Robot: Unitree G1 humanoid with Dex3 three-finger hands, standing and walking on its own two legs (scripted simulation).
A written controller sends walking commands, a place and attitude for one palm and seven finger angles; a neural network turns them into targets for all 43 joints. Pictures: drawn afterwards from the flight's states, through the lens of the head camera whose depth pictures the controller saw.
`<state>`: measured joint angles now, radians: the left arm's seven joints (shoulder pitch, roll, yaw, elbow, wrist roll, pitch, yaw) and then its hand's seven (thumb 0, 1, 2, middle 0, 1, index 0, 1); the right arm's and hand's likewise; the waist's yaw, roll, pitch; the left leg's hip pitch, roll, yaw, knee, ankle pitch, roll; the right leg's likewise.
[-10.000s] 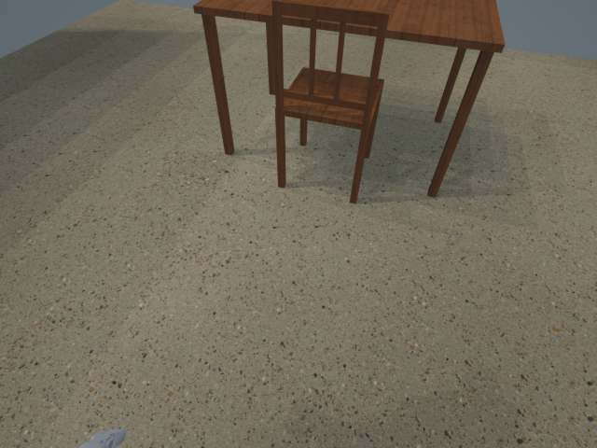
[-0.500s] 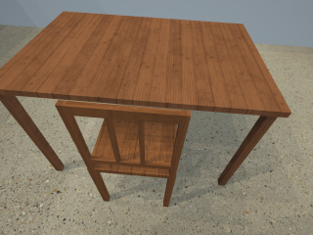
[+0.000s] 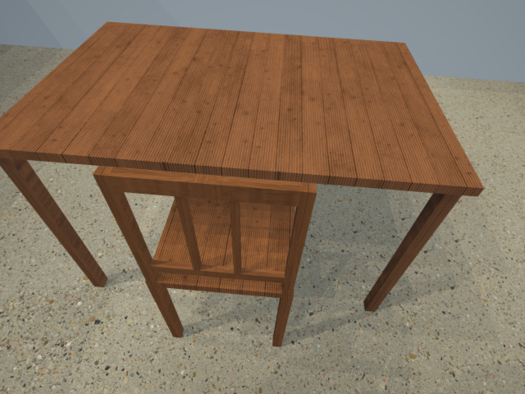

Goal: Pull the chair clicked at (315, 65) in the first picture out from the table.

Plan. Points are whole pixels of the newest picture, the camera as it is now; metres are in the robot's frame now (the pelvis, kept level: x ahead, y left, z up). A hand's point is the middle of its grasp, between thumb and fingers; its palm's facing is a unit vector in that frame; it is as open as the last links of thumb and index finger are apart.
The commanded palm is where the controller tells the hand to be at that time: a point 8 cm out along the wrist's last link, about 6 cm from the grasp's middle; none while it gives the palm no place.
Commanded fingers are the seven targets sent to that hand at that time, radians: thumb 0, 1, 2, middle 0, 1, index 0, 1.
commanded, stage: look again from close up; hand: left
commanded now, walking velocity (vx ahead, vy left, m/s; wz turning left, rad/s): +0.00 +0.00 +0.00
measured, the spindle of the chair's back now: (190, 235) +0.45 +0.19 -0.11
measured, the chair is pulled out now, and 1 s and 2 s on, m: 0.00 0.00 0.00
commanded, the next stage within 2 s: raise the hand toward the chair's back in 0.64 s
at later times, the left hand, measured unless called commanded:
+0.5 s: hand out of the picture -0.04 +0.15 -0.18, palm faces +0.03 -0.99 -0.16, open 7.4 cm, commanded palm none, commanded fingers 0.00 0.90 0.90 -0.20 -0.30 -0.20 -0.30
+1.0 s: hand (168, 346) +0.19 +0.15 -0.02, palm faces +0.16 -0.99 -0.06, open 7.9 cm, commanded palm +0.09 +0.21 -0.07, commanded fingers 0.00 0.57 0.76 -0.17 -0.25 -0.17 -0.25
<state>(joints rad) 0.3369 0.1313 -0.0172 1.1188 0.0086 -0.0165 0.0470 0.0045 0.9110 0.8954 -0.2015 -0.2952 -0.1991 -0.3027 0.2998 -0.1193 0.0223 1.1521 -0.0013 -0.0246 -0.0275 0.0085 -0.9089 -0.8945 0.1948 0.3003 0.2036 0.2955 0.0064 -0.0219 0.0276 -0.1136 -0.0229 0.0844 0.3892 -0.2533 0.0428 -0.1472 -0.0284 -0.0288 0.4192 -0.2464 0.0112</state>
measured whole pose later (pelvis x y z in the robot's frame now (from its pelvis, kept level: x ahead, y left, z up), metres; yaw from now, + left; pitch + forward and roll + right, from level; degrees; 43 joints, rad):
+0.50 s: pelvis -0.01 +0.00 +0.00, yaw +0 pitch -1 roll +0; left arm 0.34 0.12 -0.02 1.11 0.01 -0.02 0.05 0.00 0.91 0.90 -0.20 -0.30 -0.20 -0.30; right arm 0.31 -0.11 0.02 1.15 0.00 -0.02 -0.03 0.01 -0.91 -0.89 0.19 0.30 0.20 0.30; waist 0.01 -0.02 0.03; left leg -0.13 -0.02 0.09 0.39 -0.24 0.04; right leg -0.16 -0.02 -0.03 0.42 -0.23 0.01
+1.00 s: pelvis -0.03 -0.01 -0.03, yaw +3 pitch +4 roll +0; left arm 0.33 0.16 0.00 0.17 -0.16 -0.24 0.05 0.04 0.84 0.84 -0.18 -0.27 -0.18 -0.28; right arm 0.28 -0.28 -0.02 0.75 0.02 -0.30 -0.05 0.03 -0.92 -0.89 0.20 0.30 0.21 0.30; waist -0.06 0.02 -0.09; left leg -0.45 -0.03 0.05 0.72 -0.35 0.04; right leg -0.46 -0.05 -0.07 0.74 -0.36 0.00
